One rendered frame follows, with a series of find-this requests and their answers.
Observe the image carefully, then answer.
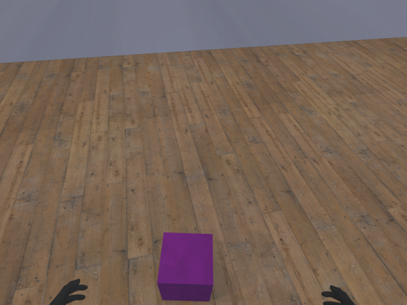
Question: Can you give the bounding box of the right robot hand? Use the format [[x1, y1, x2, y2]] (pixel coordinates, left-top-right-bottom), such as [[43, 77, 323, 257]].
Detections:
[[321, 285, 355, 305]]

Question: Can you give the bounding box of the carton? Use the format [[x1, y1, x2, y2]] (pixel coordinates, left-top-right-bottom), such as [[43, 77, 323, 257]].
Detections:
[[157, 233, 213, 301]]

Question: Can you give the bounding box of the left robot hand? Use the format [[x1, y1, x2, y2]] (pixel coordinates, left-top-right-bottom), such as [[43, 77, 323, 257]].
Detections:
[[49, 279, 88, 305]]

